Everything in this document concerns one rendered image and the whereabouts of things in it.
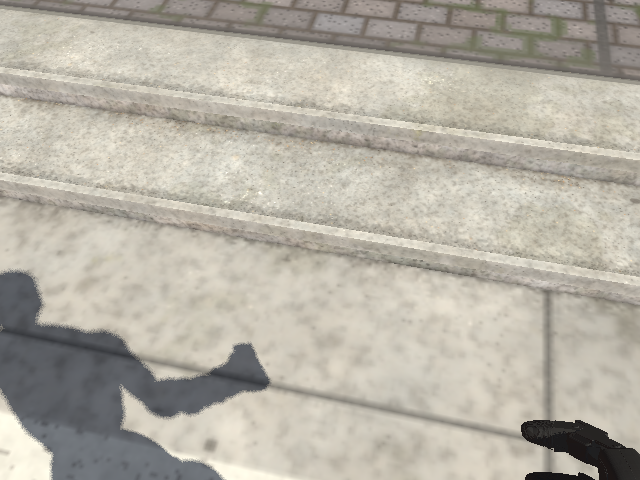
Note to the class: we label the robot right hand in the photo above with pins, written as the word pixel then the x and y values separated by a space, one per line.
pixel 586 443

